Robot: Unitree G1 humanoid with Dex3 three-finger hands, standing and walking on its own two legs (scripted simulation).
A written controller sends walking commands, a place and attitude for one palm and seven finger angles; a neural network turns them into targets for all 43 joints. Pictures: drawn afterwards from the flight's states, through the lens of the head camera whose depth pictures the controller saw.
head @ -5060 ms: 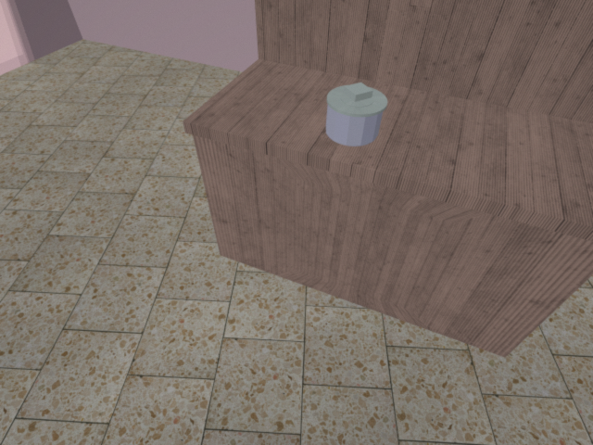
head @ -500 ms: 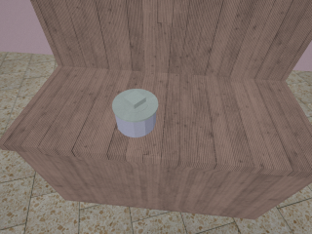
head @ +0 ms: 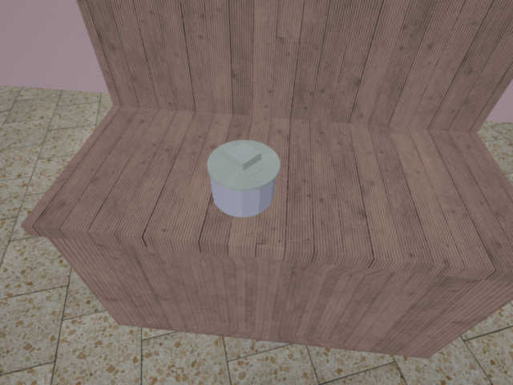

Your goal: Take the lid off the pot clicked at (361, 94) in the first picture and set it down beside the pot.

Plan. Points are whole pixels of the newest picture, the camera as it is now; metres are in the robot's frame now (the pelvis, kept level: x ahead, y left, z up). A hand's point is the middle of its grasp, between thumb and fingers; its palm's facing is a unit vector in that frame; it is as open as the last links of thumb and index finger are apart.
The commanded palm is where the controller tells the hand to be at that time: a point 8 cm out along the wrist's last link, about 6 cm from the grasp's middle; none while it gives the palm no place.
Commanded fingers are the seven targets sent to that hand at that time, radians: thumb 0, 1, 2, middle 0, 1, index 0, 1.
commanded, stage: look again from close up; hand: left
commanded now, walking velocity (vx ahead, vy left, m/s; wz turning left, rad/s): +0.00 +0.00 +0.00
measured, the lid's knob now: (243, 155) +0.57 +0.07 +0.03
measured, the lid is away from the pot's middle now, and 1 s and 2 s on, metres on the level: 0.00 0.00 0.00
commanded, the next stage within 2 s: shuffle to correct the standing spot in 1.28 s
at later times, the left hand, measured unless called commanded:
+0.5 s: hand out of the picture +0.01 +0.17 -0.18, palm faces +0.02 -0.99 -0.16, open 7.4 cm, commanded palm none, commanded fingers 0.00 0.90 0.90 -0.20 -0.30 -0.20 -0.30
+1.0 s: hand out of the picture +0.00 +0.17 -0.18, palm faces +0.02 -0.98 -0.17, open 7.4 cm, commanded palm none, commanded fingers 0.00 0.90 0.90 -0.20 -0.30 -0.20 -0.30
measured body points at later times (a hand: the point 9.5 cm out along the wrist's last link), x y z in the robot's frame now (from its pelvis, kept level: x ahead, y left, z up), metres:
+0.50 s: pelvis +0.02 +0.01 +0.00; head +0.03 +0.02 +0.45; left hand +0.01 +0.22 -0.16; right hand +0.01 -0.21 -0.15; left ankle -0.02 +0.08 -0.74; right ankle +0.01 -0.13 -0.73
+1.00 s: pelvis +0.01 +0.00 +0.00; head +0.02 +0.01 +0.45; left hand +0.00 +0.22 -0.16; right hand +0.00 -0.21 -0.15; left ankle -0.02 +0.08 -0.74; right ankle +0.01 -0.13 -0.73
